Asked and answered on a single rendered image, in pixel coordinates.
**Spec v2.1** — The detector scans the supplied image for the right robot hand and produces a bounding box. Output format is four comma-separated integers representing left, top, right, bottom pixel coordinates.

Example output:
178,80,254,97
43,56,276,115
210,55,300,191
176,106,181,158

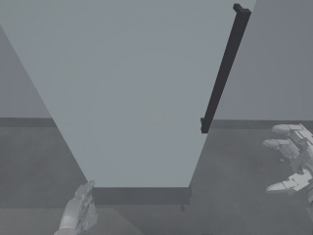
262,123,313,196

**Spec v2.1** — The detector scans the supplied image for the left robot hand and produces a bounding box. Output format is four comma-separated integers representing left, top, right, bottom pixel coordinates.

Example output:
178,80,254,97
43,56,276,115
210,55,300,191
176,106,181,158
59,180,98,234

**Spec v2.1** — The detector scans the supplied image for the fridge door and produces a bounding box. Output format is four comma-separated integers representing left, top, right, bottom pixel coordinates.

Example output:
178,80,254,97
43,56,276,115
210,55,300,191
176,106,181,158
0,0,256,188

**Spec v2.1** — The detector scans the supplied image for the handle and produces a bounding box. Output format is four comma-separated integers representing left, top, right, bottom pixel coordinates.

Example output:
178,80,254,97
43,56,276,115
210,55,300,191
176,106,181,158
201,3,251,134

